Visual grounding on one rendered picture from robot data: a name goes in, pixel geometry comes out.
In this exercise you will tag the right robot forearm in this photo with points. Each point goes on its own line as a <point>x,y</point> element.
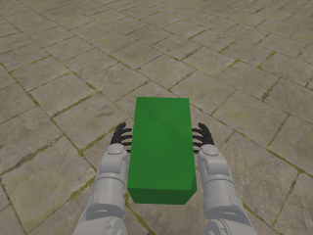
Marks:
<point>220,197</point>

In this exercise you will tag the right robot upper arm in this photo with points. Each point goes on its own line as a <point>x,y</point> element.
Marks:
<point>221,226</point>

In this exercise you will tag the carton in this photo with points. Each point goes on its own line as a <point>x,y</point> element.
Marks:
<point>162,168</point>

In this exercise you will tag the left robot forearm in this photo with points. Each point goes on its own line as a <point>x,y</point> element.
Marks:
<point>108,190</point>

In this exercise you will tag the left robot upper arm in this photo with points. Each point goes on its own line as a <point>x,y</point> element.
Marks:
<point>109,225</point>

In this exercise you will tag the robot right hand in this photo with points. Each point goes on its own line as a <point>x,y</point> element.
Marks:
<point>205,138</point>

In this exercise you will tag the robot left hand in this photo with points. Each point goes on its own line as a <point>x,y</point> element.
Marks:
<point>117,138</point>

